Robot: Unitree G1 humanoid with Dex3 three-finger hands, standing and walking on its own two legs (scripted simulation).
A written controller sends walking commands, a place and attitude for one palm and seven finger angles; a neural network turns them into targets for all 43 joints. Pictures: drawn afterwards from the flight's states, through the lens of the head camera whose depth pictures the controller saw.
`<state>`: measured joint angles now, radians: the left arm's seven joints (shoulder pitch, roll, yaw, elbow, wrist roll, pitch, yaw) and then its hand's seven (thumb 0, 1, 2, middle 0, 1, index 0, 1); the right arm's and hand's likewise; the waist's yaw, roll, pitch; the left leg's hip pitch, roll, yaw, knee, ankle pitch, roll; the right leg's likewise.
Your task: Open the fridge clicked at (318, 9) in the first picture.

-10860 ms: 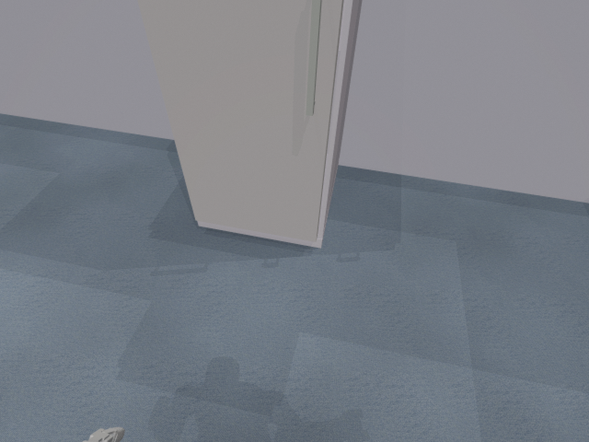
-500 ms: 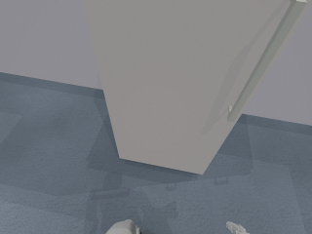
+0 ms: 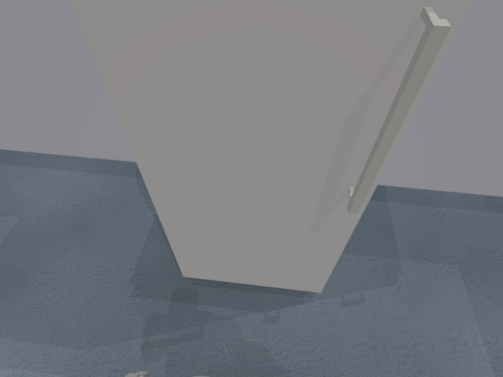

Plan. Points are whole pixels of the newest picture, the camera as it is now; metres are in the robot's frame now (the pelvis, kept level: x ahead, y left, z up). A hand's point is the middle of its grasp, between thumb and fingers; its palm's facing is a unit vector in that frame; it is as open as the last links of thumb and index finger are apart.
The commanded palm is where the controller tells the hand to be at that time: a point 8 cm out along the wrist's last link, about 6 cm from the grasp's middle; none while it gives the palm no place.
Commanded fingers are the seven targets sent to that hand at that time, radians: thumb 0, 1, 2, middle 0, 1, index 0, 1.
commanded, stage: come to a stop and stand still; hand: right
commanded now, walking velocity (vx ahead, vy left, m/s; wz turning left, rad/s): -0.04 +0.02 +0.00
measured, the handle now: (381, 135) +0.47 -0.20 +0.14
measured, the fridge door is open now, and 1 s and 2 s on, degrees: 0 0 0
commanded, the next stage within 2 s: look again from close up in 1.08 s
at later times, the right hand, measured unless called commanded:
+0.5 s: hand out of the picture -0.05 -0.13 -0.17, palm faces +0.08 +0.98 -0.20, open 7.3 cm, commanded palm none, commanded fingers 0.00 -0.90 -0.90 0.20 0.30 0.20 0.30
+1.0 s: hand out of the picture -0.13 -0.12 -0.17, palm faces +0.08 +0.98 -0.17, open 7.4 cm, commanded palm none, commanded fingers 0.00 -0.90 -0.90 0.20 0.30 0.20 0.30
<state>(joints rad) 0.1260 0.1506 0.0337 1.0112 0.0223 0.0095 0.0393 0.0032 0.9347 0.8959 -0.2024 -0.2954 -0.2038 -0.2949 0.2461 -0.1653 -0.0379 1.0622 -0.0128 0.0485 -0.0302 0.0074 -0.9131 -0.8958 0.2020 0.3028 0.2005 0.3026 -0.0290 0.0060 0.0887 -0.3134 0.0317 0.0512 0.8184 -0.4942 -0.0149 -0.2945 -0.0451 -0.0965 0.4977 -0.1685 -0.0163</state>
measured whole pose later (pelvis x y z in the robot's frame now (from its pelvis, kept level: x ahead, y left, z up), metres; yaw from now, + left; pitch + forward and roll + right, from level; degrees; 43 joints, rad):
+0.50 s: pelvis -0.07 +0.05 +0.00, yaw -1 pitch -2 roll +0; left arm 0.26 0.14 0.02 1.14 0.01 0.01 0.03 0.01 0.91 0.90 -0.20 -0.29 -0.20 -0.29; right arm 0.23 -0.16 -0.02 1.10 -0.01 0.01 -0.03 0.02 -0.93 -0.90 0.20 0.30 0.20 0.30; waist -0.01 0.00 0.05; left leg -0.23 0.00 0.11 0.47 -0.20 0.05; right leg -0.15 -0.04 -0.03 0.47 -0.27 0.03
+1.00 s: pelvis -0.10 +0.04 +0.01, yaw -1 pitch -1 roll +0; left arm 0.38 0.11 0.01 1.14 0.02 0.01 0.03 0.00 0.91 0.90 -0.20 -0.30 -0.20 -0.29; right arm 0.33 -0.12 -0.02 1.14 -0.02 0.01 -0.03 0.01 -0.91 -0.90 0.20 0.30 0.20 0.30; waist 0.00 0.00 0.01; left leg -0.28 0.00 0.08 0.42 -0.15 0.03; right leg -0.21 -0.02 -0.04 0.43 -0.21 0.00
